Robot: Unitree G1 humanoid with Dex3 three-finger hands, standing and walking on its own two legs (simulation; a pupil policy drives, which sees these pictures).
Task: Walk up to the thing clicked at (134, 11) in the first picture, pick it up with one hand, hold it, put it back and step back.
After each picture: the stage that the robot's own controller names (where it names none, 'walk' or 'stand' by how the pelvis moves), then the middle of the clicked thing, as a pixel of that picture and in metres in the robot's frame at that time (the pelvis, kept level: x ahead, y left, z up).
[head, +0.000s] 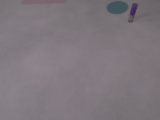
stand; (132, 13) +1.86 -0.65 -0.66
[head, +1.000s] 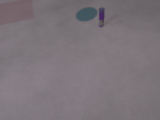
walk; (101, 17) +1.81 -0.13 -0.63
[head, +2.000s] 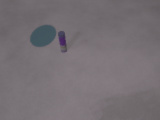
walk; (62, 42) +1.23 +0.28 -0.65
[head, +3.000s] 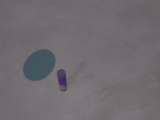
walk; (62, 81) +0.74 +0.21 -0.64
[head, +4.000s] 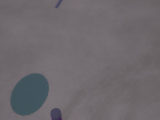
walk; (56, 119) +0.43 +0.16 -0.64
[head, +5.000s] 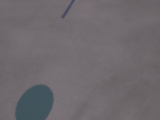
stand; out of the picture +0.37 +0.17 -0.65
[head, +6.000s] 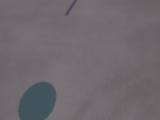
stand; out of the picture +0.37 +0.16 -0.66
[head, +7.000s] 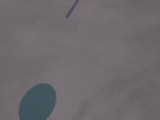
stand; out of the picture +0.38 +0.17 -0.66
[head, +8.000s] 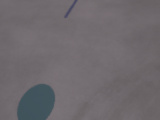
stand; out of the picture +0.37 +0.17 -0.66
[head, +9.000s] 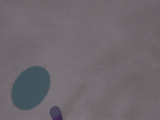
go down; (57, 116) +0.38 +0.17 -0.63
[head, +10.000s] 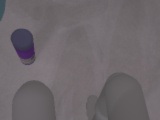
go down; (25, 50) +0.47 +0.18 -0.24
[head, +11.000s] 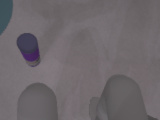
close in; (30, 52) +0.47 +0.17 -0.26
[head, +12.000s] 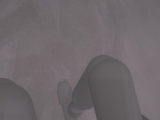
close in; out of the picture +0.47 +0.22 -0.17
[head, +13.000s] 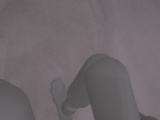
close; out of the picture +0.46 +0.23 -0.17
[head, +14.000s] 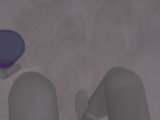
lift; (3, 55) +0.37 +0.22 -0.11
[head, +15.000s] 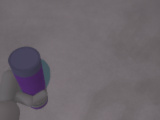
lift; (32, 83) +0.32 +0.17 +0.05
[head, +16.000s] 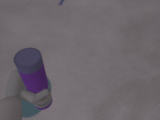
hold; (36, 83) +0.33 +0.16 +0.04
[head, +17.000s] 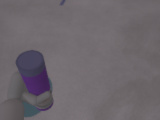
hold; (38, 85) +0.32 +0.16 +0.04
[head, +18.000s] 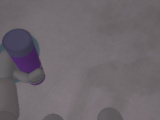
crouch; (28, 62) +0.40 +0.17 -0.02
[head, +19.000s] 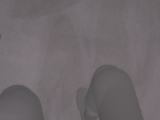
lower; out of the picture +0.52 +0.21 -0.08
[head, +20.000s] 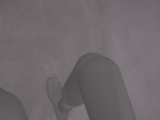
lower; out of the picture +0.50 +0.25 -0.18
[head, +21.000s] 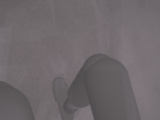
lower; out of the picture +0.49 +0.24 -0.17
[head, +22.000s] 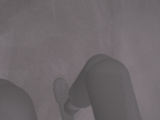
lower; out of the picture +0.47 +0.24 -0.17
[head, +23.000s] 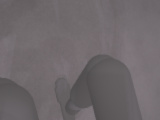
lower; out of the picture +0.46 +0.23 -0.18
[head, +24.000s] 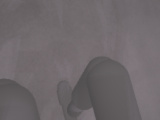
open; out of the picture +0.46 +0.21 -0.19
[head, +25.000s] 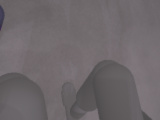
stand; out of the picture +0.46 +0.21 -0.19
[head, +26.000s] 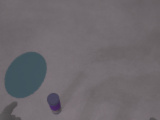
stand; (55, 104) +0.41 +0.15 -0.53
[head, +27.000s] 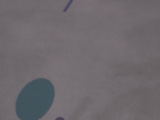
stand; out of the picture +0.38 +0.15 -0.60
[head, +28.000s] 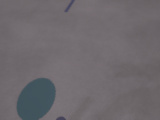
stand; out of the picture +0.38 +0.15 -0.60
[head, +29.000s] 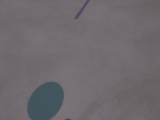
stand; out of the picture +0.40 +0.14 -0.65
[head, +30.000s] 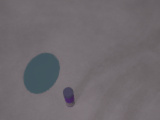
walk; (69, 98) +0.47 +0.11 -0.63
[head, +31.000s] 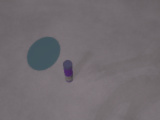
walk; (68, 72) +0.70 +0.13 -0.62
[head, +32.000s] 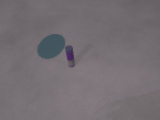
stand; (70, 56) +1.02 +0.22 -0.63
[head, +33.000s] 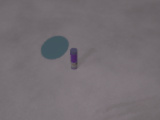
stand; (74, 59) +1.05 +0.12 -0.65
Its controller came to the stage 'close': yes
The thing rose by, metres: 0.69
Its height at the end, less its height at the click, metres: +0.00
